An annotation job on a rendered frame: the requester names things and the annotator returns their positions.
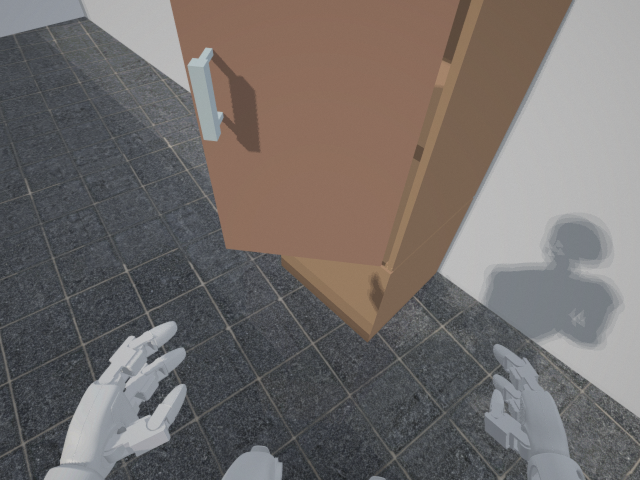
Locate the left robot thigh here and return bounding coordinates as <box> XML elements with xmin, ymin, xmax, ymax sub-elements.
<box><xmin>222</xmin><ymin>451</ymin><xmax>283</xmax><ymax>480</ymax></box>

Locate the right robot hand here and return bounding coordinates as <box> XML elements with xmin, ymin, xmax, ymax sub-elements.
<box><xmin>485</xmin><ymin>344</ymin><xmax>570</xmax><ymax>462</ymax></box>

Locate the cupboard door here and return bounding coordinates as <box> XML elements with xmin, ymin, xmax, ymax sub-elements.
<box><xmin>170</xmin><ymin>0</ymin><xmax>460</xmax><ymax>266</ymax></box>

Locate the right robot forearm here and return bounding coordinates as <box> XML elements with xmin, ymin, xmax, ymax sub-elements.
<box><xmin>527</xmin><ymin>453</ymin><xmax>585</xmax><ymax>480</ymax></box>

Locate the left robot hand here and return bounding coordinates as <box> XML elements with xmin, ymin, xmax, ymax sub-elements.
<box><xmin>60</xmin><ymin>321</ymin><xmax>187</xmax><ymax>479</ymax></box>

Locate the robot left shin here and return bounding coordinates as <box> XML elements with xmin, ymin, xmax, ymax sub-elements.
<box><xmin>250</xmin><ymin>446</ymin><xmax>270</xmax><ymax>454</ymax></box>

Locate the handle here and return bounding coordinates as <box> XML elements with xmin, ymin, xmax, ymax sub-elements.
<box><xmin>187</xmin><ymin>48</ymin><xmax>224</xmax><ymax>141</ymax></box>

